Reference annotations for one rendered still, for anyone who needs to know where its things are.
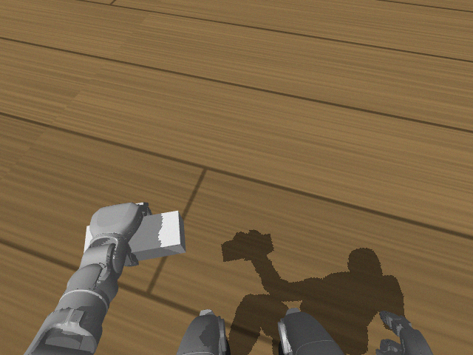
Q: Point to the carton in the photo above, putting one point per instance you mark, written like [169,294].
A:
[159,235]

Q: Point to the right robot hand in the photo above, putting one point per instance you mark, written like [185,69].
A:
[412,340]

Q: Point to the left robot arm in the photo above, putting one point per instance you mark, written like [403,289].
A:
[75,326]

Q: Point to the left robot hand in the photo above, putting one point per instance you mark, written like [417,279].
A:
[121,219]

